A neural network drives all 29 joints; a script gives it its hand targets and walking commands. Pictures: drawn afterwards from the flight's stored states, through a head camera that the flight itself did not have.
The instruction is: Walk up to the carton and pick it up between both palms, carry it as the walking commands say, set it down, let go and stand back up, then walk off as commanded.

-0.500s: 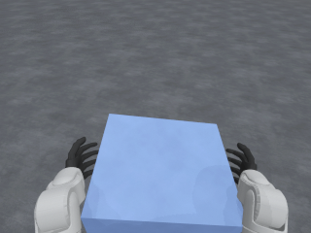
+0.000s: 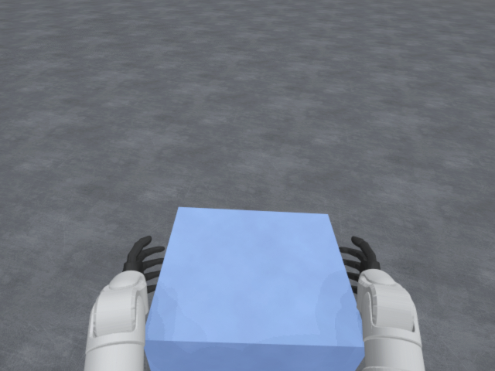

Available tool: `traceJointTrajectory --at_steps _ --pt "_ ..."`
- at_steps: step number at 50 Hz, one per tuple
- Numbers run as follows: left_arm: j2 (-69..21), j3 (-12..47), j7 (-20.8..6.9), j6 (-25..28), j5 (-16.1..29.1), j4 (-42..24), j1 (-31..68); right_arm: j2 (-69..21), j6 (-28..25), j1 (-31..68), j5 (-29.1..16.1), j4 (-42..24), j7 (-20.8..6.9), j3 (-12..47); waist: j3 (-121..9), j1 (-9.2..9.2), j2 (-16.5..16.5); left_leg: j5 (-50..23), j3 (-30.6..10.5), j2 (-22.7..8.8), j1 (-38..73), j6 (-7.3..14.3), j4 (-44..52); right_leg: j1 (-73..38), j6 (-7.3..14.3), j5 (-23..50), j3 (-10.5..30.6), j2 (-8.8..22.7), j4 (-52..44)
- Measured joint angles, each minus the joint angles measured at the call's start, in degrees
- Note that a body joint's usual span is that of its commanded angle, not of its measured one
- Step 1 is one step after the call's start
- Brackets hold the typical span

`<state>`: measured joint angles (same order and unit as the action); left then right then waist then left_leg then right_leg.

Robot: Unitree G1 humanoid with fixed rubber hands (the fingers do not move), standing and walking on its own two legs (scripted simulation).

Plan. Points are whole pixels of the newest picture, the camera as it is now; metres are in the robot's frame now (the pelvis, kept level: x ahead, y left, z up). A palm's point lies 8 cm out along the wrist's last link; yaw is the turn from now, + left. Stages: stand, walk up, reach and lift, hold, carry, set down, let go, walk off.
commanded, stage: carry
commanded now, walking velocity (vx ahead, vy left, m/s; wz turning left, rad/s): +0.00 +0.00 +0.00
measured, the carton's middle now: (250, 302) +0.28 -0.01 -0.06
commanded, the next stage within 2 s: hold in 0.78 s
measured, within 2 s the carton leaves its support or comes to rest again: neither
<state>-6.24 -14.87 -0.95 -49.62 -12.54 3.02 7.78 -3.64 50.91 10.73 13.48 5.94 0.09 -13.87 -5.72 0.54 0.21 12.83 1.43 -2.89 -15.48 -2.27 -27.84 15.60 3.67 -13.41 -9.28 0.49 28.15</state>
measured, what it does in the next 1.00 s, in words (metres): stands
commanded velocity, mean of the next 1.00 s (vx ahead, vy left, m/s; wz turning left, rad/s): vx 0.00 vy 0.00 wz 0.00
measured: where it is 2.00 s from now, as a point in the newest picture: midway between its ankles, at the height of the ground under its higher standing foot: outside the picture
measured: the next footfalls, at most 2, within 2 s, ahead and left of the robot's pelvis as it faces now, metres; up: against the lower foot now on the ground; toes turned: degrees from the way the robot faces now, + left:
none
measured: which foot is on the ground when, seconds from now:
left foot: down 0.00-1.00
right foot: down 0.00-1.00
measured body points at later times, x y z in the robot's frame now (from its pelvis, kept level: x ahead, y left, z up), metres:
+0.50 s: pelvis +0.01 +0.00 +0.00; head +0.00 +0.00 +0.45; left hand +0.29 +0.19 +0.03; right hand +0.29 -0.19 +0.03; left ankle +0.02 +0.14 -0.74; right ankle +0.02 -0.08 -0.74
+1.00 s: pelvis -0.01 +0.02 +0.01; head -0.03 +0.02 +0.46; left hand +0.28 +0.21 +0.04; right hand +0.29 -0.16 +0.05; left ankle +0.03 +0.16 -0.74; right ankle +0.02 -0.08 -0.74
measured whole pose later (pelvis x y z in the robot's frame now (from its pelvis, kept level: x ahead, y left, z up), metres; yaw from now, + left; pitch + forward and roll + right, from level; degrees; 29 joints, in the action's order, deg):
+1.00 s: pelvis -0.01 +0.02 +0.01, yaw -9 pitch -3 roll +0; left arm -4.8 -17.8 0.3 -40.4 -11.8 3.7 6.9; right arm -7.4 37.7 12.0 13.7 9.9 2.5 -12.1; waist -0.9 -6.2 0.3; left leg 10.6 -4.3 -0.9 -8.2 -0.9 -21.4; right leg 9.4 2.8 -7.0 0.4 -3.4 19.2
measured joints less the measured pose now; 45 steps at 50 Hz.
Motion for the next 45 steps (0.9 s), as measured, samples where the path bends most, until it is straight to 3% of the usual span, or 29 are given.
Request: traceJointTrajectory --at_steps 1,4,6,12,17,28,35,40,45 --pt "0.4 0.5 0.5 1.2 1.6 -0.5 -0.4 0.2 -1.5 -0.3 -1.3 -0.9 0.8 0.7 0.9 -0.03 0.0 0.2 0.1 -0.1 -0.1 0.0 -0.4 0.1 0.0 -0.1 0.1 -0.1 0.3" --pt "-0.4 2.1 3.9 1.7 5.4 -11.4 -3.6 -1.1 -3.2 -3.2 -5.9 -12.8 3.3 2.0 4.0 0.06 0.1 0.2 0.3 -0.3 -0.9 -0.1 -0.7 1.0 0.2 0.1 0.2 -0.2 0.5" --pt "-1.2 1.8 4.1 2.3 5.9 -14.8 -4.1 -2.1 -3.4 -3.8 -6.1 -16.9 3.1 1.6 4.3 0.08 0.0 -0.1 0.4 -0.3 -1.5 -0.1 -0.3 1.6 0.1 0.2 0.1 -0.1 0.3" --pt "0.4 1.8 3.8 3.7 3.3 -3.9 -0.5 -1.6 -7.0 -2.3 -2.9 -5.8 2.5 0.8 2.3 -0.33 -0.5 0.8 0.8 -0.1 -0.9 0.1 -0.7 1.3 -0.1 -0.8 0.4 0.2 1.3" --pt "-0.2 1.8 4.0 4.5 4.7 -7.1 -2.6 -2.4 -7.4 -4.5 -4.4 -9.5 2.9 0.8 3.0 -0.19 -0.5 1.0 1.1 -0.1 -0.9 0.2 -0.8 1.4 -0.2 -1.0 0.6 0.3 1.4" --pt "-0.2 2.2 3.4 6.2 2.6 -3.8 -2.9 -1.9 -9.0 -4.5 -2.5 -5.8 2.0 1.0 2.0 -0.32 0.2 1.3 1.8 -0.1 -0.7 0.4 -1.0 1.5 -0.5 -1.2 1.0 0.4 1.7" --pt "-0.6 1.8 3.4 5.4 3.2 -6.4 -3.3 -2.1 -8.0 -4.9 -3.4 -8.6 2.3 1.4 2.1 -0.32 0.3 1.3 1.8 -0.4 -0.9 0.3 -1.3 1.4 -0.4 -1.0 0.9 0.2 1.6" --pt "-0.5 1.6 3.2 5.2 2.4 -5.1 -2.7 -2.2 -7.7 -4.1 -2.6 -7.1 2.0 1.0 1.3 -0.29 -0.1 1.1 1.8 -0.6 -0.7 0.2 -1.1 1.2 -0.3 -0.7 0.7 0.1 1.1" --pt "0.9 -0.2 0.9 8.4 -0.1 0.9 -1.6 -1.9 -10.4 -1.3 -0.8 0.4 2.2 2.1 5.0 -3.82 -0.2 -0.9 -3.6 1.8 5.6 1.8 4.1 -4.5 -0.6 2.7 6.1 -2.2 -4.3"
